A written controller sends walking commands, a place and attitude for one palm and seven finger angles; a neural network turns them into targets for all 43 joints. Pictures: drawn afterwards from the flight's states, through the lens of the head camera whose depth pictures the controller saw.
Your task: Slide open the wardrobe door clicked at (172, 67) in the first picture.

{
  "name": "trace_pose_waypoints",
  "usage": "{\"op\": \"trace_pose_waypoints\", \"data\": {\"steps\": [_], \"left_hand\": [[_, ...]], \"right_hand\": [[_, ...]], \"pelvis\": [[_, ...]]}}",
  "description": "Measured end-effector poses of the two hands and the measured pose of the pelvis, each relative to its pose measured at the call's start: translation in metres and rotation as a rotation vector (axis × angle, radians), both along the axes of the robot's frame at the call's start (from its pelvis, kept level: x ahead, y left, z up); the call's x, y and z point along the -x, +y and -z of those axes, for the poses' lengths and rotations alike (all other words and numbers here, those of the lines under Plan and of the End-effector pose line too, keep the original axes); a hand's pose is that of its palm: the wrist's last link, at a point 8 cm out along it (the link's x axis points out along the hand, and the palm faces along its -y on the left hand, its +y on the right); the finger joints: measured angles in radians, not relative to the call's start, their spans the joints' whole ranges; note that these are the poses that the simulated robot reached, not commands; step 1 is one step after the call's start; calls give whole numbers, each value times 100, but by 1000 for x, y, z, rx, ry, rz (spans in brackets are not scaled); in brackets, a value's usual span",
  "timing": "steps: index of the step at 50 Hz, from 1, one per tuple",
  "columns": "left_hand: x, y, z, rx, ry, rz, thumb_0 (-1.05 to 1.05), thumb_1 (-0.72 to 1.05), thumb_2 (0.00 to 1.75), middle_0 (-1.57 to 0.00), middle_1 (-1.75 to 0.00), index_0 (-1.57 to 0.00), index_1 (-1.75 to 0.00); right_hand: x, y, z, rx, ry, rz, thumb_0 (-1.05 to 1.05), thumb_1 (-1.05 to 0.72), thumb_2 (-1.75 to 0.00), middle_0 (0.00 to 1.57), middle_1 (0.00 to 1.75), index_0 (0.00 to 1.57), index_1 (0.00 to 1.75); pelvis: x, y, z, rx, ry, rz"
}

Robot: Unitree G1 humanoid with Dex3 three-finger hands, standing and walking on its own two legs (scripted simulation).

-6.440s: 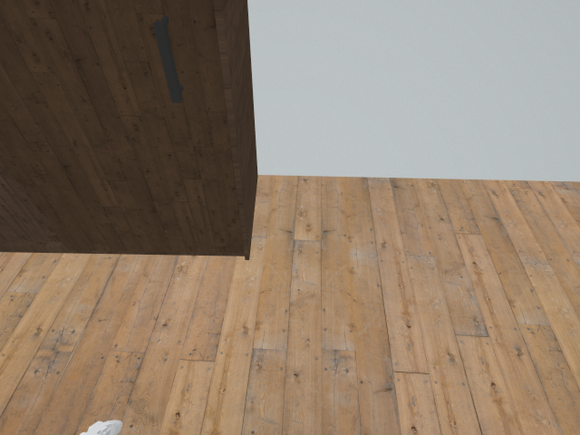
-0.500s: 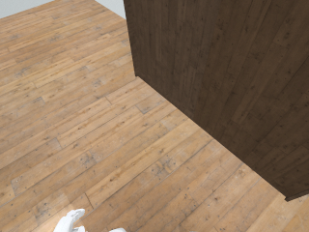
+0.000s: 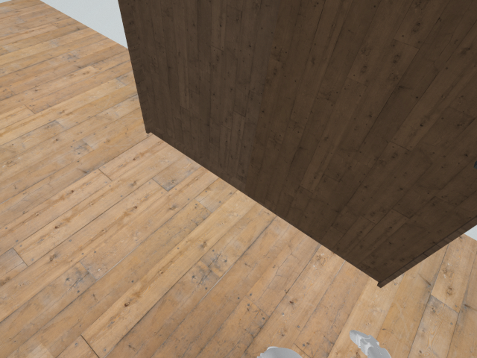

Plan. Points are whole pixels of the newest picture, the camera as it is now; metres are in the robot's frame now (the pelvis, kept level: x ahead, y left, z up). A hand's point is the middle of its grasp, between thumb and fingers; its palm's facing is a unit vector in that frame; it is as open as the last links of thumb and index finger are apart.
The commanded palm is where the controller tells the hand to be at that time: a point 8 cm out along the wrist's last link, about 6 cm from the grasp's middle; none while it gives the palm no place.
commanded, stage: turn to face it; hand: right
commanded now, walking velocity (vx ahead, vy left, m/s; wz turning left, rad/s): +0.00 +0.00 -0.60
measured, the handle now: out of the picture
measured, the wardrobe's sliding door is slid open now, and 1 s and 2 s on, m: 0.00 0.00 0.00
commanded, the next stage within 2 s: take the last steps up to it in 0.78 s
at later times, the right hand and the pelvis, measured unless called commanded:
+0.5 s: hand out of the picture -0.03 -0.28 -0.17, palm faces +0.33 +0.91 -0.25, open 7.4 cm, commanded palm none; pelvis -0.02 -0.05 +0.01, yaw -16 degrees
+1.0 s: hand out of the picture -0.05 -0.19 -0.14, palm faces +0.46 +0.85 -0.25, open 7.3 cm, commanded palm none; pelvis -0.03 +0.01 +0.01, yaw -26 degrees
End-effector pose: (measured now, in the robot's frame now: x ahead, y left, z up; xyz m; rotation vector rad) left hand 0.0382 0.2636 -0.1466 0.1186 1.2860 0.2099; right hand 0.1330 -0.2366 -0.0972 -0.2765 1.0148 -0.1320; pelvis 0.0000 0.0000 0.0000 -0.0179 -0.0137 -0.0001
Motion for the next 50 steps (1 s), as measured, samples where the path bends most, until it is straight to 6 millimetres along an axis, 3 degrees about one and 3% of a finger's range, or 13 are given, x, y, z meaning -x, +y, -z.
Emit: {"op": "trace_pose_waypoints", "data": {"steps": [5, 9, 17, 20, 25, 30, 35, 40, 43, 50], "left_hand": [[-17, 4, -8, -5, 4, 70, 0, 91, 90, -20, -30, -20, -30], [-39, -6, -13, -20, 3, 148, 0, 91, 90, -20, -30, -20, -30], [-102, -58, -23, -85, -106, 342, 0, 91, 90, -20, -30, -20, -30], [-110, -77, -35, -94, -148, 378, 0, 91, 90, -20, -30, -20, -30], [-110, -98, -46, -82, -149, 421, 0, 91, 90, -20, -30, -20, -30], [-103, -106, -43, -48, -136, 437, 0, 90, 90, -20, -30, -20, -30], [-89, -98, -31, -13, -101, 430, 0, 90, 90, -20, -30, -21, -30], [-74, -75, -8, 24, -47, 421, 0, 90, 90, -20, -30, -21, -30], [-67, -61, 2, 35, -9, 422, 0, 91, 90, -20, -30, -20, -30], [-59, -44, -3, 22, 53, 463, 0, 91, 90, -20, -30, -20, -30]], "right_hand": [[41, -2, 4, -13, 61, 83, 1, -90, -89, 20, 30, 21, 30], [79, -13, 14, -33, 121, 160, 1, -90, -89, 20, 30, 21, 30], [162, -65, 54, -71, 242, 353, 1, -90, -89, 20, 30, 21, 30], [181, -79, 53, -67, 288, 397, 1, -90, -89, 20, 30, 20, 30], [185, -87, 39, -79, 245, 432, 1, -91, -89, 20, 30, 20, 30], [178, -83, 30, -81, 190, 446, 1, -91, -89, 20, 30, 20, 30], [167, -66, 24, -76, 151, 449, 1, -91, -89, 20, 30, 20, 30], [160, -39, 20, -54, 98, 456, 1, -90, -89, 20, 30, 20, 30], [168, -20, 17, -47, 88, 469, 1, -90, -89, 20, 30, 20, 30], [211, 10, 13, -74, 142, 558, 1, -91, -89, 20, 30, 21, 30]], "pelvis": [[1, 2, -5, 14, -12, 67], [3, -4, -5, 15, -10, 119], [10, -36, 13, -13, -3, 220], [14, -43, 7, -34, -11, 235], [17, -48, -6, -54, -17, 277], [20, -46, -11, -50, -18, 311], [21, -35, -9, -35, -17, 341], [21, -13, -1, -5, -11, 370], [23, -3, 1, -6, -22, 401], [26, 5, -9, 12, -28, 447]]}}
